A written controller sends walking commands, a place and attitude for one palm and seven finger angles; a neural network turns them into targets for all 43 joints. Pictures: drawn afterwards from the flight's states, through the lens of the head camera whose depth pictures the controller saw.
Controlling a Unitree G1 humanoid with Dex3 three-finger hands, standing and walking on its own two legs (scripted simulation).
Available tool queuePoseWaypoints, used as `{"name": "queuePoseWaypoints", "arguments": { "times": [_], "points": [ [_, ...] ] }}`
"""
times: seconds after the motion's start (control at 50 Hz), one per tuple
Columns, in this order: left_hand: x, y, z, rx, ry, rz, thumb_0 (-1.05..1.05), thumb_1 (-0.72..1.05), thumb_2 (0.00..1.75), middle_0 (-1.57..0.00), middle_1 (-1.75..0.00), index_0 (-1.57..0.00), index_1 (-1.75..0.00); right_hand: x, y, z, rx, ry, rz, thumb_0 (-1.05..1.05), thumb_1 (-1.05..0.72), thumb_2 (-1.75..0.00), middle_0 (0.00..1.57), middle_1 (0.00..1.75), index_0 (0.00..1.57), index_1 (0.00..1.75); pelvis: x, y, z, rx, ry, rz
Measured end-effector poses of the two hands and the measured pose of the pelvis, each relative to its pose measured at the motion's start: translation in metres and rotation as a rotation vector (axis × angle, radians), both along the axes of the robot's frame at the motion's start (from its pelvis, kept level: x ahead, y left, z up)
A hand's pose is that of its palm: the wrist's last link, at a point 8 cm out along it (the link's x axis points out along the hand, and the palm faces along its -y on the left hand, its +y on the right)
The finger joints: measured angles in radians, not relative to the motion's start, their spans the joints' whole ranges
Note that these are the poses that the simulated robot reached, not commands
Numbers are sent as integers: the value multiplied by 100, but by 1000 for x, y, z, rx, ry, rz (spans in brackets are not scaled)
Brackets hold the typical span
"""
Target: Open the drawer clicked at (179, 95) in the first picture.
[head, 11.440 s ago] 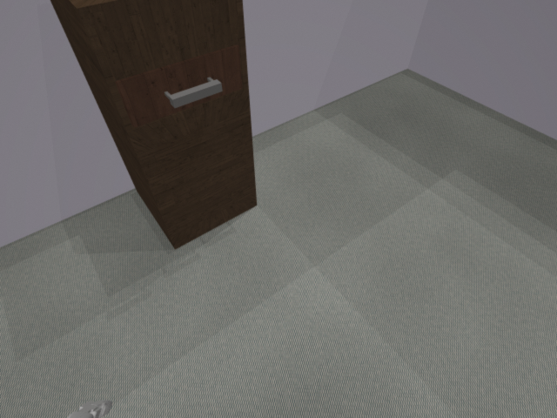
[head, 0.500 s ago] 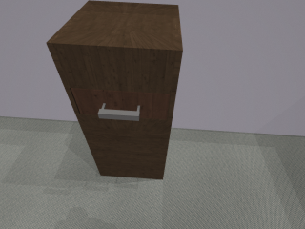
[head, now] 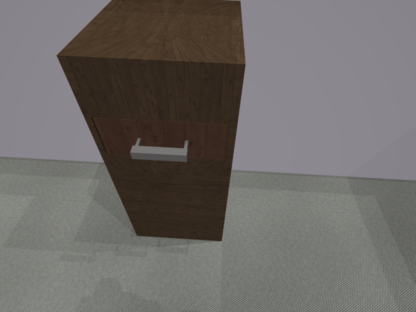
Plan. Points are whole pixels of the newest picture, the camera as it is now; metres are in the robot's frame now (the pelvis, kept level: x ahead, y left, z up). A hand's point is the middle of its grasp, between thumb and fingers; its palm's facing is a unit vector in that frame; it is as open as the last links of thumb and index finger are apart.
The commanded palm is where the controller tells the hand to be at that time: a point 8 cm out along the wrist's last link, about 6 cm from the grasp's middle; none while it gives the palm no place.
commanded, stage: look again from close up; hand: left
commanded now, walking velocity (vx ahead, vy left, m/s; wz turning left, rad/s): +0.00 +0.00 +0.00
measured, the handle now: (161, 148) +0.56 +0.17 -0.07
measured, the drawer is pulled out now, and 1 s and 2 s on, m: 0.00 0.00 0.00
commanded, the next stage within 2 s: raise the hand with hooked fingers in 0.30 s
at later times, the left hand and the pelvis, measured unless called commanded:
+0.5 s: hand out of the picture +0.06 +0.19 -0.14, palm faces -0.07 -0.92 -0.39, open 7.3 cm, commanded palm +0.11 +0.21 -0.06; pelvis +0.01 -0.01 +0.00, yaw -1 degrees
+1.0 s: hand (107, 282) +0.19 +0.21 -0.06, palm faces +0.06 -0.07 -1.00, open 9.6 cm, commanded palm +0.18 +0.21 +0.01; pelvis +0.00 -0.04 -0.06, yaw +2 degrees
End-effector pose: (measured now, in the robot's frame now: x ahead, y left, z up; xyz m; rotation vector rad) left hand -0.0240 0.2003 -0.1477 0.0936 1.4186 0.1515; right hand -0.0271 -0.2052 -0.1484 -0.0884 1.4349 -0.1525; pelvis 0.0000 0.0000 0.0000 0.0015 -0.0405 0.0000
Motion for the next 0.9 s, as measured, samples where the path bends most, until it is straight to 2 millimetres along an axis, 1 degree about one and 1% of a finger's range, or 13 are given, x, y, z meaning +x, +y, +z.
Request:
{"name": "queuePoseWaypoints", "arguments": {
  "times": [0.42, 0.44, 0.46, 0.5, 0.54, 0.6, 0.64, 0.66, 0.68, 0.72, 0.78, 0.84, 0.9],
  "points": [
    [16, 5, 1, 26, -11, -16, 0, 91, 90, -20, -30, -20, -30, 13, -9, 1, -9, -6, 9, 1, -91, -90, 20, 30, 20, 29, 7, -5, 0, -4, 5, -2],
    [24, 8, 5, 49, -29, -74, 1, 92, 90, -20, -30, -20, -30, 18, -11, 2, -16, -40, 11, 1, -91, -90, 20, 30, 20, 29, 6, -5, -1, 0, 3, -9],
    [39, 16, 16, 101, -103, -128, 3, 94, 90, -20, -30, -20, -30, 26, -13, 4, -33, -109, 14, 1, -91, -90, 20, 30, 20, 29, 6, -6, -2, 6, 1, -17],
    [77, 29, 47, 237, -303, -204, 4, 94, 89, -21, -31, -21, -31, 46, -24, 8, -81, -259, 2, 2, -93, -90, 20, 30, 20, 29, 7, -6, -4, 18, 8, -13],
    [119, 34, 82, 375, -490, -321, 4, 93, 89, -21, -32, -21, -32, 72, -36, 13, -106, -408, 19, 3, -93, -90, 20, 30, 20, 29, 5, -6, -7, 22, 18, -2],
    [180, 26, 131, 620, -742, -574, 4, 87, 87, -21, -35, -21, -35, 121, -52, 25, -132, -598, 88, 3, -93, -90, 20, 30, 20, 29, 1, -8, -13, 26, 58, 6],
    [207, 15, 155, 779, -871, -718, 3, 83, 85, -21, -37, -21, -37, 154, -61, 38, -142, -696, 127, 3, -92, -90, 20, 30, 20, 29, 0, -10, -17, 31, 84, -5],
    [214, 8, 163, 841, -918, -778, 2, 81, 85, -21, -38, -21, -38, 169, -65, 45, -145, -732, 143, 2, -92, -90, 20, 30, 20, 29, 0, -12, -19, 34, 97, -16],
    [218, 1, 166, 885, -953, -831, 2, 79, 84, -21, -39, -21, -39, 184, -68, 51, -146, -758, 156, 2, -92, -90, 20, 30, 20, 29, 0, -13, -20, 37, 110, -28],
    [218, -12, 165, 929, -990, -921, 1, 74, 82, -21, -42, -21, -42, 211, -72, 64, -143, -789, 184, 2, -92, -90, 20, 30, 20, 29, 0, -17, -23, 45, 132, -45],
    [201, -23, 151, 954, -982, -1012, 1, 67, 79, -21, -46, -22, -46, 246, -72, 76, -140, -808, 250, 2, -91, -90, 20, 30, 20, 29, 1, -23, -28, 52, 159, -50],
    [177, -20, 134, 1001, -924, -1054, 0, 59, 76, -23, -51, -23, -50, 275, -65, 77, -133, -806, 328, 1, -91, -90, 20, 30, 20, 29, 2, -29, -36, 54, 193, -36],
    [166, -9, 127, 1082, -888, -1062, 0, 51, 73, -24, -55, -24, -55, 295, -52, 65, -115, -793, 394, 1, -91, -90, 20, 30, 20, 29, 3, -35, -46, 51, 224, -11]
  ]
}}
